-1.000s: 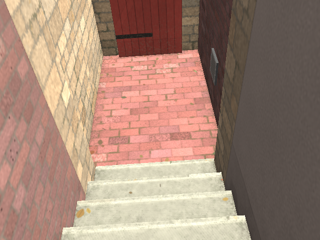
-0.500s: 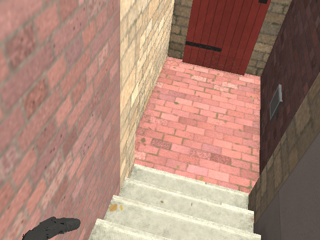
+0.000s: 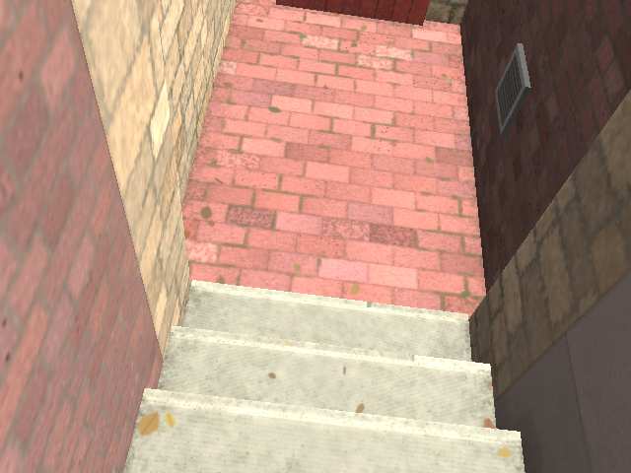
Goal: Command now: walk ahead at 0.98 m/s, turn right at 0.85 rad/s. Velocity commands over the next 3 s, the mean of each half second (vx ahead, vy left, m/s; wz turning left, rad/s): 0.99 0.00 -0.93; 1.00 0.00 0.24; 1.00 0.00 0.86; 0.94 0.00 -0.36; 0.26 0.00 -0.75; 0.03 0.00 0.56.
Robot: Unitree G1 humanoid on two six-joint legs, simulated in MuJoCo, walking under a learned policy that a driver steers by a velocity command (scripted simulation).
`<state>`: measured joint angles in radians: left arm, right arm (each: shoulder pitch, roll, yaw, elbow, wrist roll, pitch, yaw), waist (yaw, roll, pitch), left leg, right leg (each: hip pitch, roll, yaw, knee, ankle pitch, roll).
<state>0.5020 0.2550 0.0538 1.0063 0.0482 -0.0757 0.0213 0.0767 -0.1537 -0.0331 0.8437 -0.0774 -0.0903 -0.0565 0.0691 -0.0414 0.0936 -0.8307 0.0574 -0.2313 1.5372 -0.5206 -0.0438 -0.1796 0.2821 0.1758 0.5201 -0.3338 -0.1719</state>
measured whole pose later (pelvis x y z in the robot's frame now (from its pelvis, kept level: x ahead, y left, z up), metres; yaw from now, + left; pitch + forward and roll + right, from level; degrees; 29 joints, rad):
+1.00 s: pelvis +0.91 +0.03 -0.57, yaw -13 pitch -1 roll -2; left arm -0.06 0.18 -0.01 0.85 0.07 -0.07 0.01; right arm 0.70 -0.16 -0.04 1.14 0.01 -0.11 -0.03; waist -0.11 -0.03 -0.03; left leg -0.33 -0.13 -0.12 1.18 -0.82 0.09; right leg -0.77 0.03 0.06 1.22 -0.04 -0.03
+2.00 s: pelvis +1.94 +0.00 -0.79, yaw -6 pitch +1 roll +0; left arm 0.44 0.24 0.07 0.93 0.00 -0.06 0.00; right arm 0.03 -0.23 0.01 0.65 -0.05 -0.10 0.02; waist 0.06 0.02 0.05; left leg -0.69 0.08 -0.08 1.09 -0.27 0.00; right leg -0.11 0.17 0.12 0.35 -0.24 -0.14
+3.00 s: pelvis +2.23 +0.01 -0.81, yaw -6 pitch +1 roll -1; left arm 0.19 0.31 0.06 0.68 0.02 0.04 0.02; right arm 0.22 -0.30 -0.07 0.62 -0.01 0.05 0.04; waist 0.00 -0.05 0.04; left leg -0.33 -0.02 0.02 0.64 -0.29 0.05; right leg -0.33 -0.15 -0.19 0.78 -0.45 0.06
